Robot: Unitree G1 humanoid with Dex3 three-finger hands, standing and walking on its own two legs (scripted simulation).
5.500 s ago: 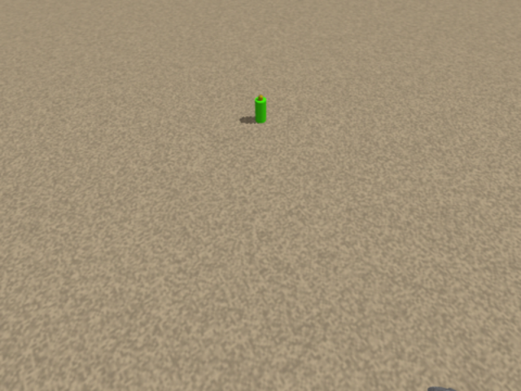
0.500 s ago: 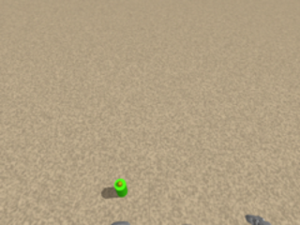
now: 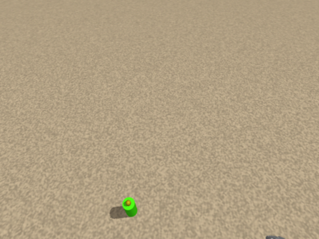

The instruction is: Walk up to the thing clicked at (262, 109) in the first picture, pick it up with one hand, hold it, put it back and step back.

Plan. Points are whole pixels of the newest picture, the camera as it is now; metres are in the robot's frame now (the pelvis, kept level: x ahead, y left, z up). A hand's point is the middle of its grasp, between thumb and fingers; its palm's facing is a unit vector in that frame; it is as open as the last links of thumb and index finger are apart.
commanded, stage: walk up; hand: left
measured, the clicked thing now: (129, 206) +0.37 +0.20 -0.69
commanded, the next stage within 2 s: stand in 0.74 s
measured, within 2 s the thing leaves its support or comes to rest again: neither
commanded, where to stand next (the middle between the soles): +0.03 -0.01 m, yaw -1 degrees
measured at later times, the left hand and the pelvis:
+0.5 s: hand out of the picture +0.10 +0.25 -0.16, palm faces -0.02 -0.94 -0.33, open 7.4 cm; pelvis +0.01 +0.00 +0.00, yaw +0 degrees
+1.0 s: hand out of the picture +0.09 +0.25 -0.16, palm faces -0.03 -0.94 -0.33, open 7.4 cm; pelvis +0.01 +0.00 +0.00, yaw -1 degrees
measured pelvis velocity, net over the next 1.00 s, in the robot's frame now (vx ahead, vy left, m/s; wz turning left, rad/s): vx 0.01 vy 0.00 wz -0.01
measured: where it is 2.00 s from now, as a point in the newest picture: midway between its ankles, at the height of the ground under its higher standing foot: outside the picture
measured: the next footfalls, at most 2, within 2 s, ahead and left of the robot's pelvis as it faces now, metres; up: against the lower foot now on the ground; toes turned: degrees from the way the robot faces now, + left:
none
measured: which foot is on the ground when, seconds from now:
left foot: down 0.00-1.00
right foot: down 0.00-1.00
